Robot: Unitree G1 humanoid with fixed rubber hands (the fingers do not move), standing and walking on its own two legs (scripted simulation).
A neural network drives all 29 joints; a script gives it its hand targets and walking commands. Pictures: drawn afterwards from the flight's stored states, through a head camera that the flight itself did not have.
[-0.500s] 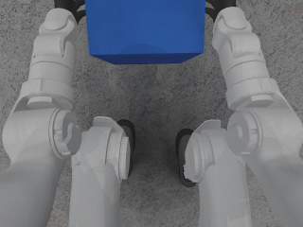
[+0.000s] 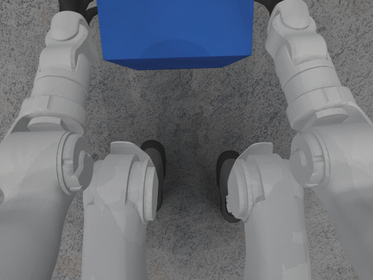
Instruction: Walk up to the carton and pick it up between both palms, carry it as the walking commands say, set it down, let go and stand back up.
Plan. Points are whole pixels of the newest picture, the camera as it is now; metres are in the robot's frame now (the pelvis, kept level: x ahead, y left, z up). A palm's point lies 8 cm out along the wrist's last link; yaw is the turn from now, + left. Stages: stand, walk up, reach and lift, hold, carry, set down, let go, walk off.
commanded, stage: set down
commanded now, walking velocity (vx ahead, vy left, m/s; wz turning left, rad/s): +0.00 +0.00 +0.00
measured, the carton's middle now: (176, 7) +0.55 +0.05 -0.24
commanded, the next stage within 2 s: let go in 1.62 s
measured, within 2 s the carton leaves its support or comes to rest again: neither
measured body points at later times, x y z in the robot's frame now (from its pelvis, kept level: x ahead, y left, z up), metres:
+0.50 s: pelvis +0.01 +0.00 +0.02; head +0.36 +0.02 +0.30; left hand +0.54 +0.24 -0.12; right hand +0.57 -0.13 -0.12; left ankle +0.13 +0.12 -0.33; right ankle +0.10 -0.11 -0.33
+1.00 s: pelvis +0.02 +0.00 +0.14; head +0.35 +0.02 +0.45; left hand +0.55 +0.25 +0.03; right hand +0.57 -0.14 +0.03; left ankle +0.12 +0.12 -0.33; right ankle +0.10 -0.11 -0.33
